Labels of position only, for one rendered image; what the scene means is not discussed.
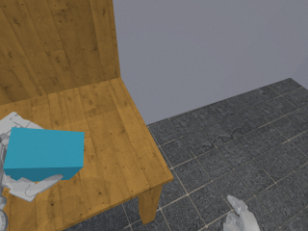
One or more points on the table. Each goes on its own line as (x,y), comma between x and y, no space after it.
(59,68)

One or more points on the robot left hand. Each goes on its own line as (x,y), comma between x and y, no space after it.
(23,188)

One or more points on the robot right hand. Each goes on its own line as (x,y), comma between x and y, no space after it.
(246,221)

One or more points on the sponge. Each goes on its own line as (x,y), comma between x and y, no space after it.
(37,154)

